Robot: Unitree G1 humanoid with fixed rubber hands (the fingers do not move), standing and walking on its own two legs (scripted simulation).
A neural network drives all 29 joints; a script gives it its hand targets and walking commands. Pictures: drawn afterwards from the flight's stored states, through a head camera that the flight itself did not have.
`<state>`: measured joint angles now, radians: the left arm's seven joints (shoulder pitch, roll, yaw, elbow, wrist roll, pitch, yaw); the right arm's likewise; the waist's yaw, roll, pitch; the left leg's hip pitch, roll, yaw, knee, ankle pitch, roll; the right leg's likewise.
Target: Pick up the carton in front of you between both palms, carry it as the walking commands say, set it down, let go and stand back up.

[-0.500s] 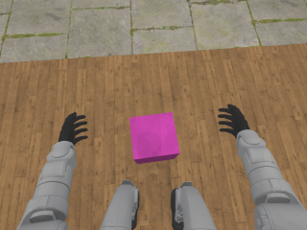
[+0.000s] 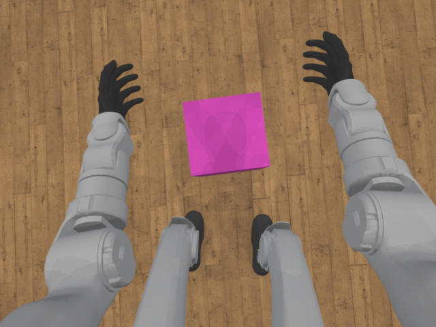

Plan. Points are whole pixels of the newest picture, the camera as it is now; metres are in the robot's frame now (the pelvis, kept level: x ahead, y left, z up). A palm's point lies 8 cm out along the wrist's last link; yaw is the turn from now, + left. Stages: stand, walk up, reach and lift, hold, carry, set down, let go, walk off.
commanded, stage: reach and lift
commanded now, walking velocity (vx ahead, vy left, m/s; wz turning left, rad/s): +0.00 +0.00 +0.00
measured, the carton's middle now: (226, 140) +0.47 +0.02 -0.49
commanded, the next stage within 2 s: none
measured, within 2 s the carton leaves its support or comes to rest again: leaves its support in 1.56 s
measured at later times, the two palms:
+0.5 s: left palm (151, 140) +0.44 +0.21 -0.35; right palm (299, 123) +0.50 -0.17 -0.35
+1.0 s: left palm (164, 134) +0.47 +0.20 -0.42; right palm (289, 128) +0.50 -0.16 -0.43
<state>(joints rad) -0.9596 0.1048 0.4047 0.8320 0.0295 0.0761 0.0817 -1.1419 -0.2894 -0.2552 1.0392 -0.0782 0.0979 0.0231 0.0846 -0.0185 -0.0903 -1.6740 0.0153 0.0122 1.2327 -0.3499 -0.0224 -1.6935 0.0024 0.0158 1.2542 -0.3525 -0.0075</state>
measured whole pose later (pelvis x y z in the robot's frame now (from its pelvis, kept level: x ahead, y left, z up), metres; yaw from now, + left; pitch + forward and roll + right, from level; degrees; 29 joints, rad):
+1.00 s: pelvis -0.04 +0.01 -0.25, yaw +2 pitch +39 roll +2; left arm -1.32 0.28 0.06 1.14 -0.34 -0.03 0.16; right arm -1.37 -0.41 0.07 1.17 0.27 -0.01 -0.09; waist 0.04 0.04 0.28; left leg -2.30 -0.02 0.00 2.15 -0.52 -0.03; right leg -2.31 -0.02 0.03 2.18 -0.54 0.00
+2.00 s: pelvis -0.04 +0.01 -0.17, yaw -1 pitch +40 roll +1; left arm -1.03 -0.01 0.52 0.76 0.16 0.30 0.11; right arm -1.09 -0.08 -0.37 0.87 -0.16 0.30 -0.04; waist 0.03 0.01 -0.14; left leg -2.10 -0.06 -0.03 1.90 -0.51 -0.04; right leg -2.12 0.07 0.05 1.91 -0.49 0.03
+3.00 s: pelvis +0.05 +0.01 +0.10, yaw -2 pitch +16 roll +0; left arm -0.40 -0.14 0.35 0.54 0.19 0.35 0.04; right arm -0.38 0.12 -0.30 0.54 -0.19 0.36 -0.03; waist 0.01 0.01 -0.17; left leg -0.83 -0.04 -0.06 0.94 -0.39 -0.01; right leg -0.84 0.04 0.06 0.94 -0.39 0.01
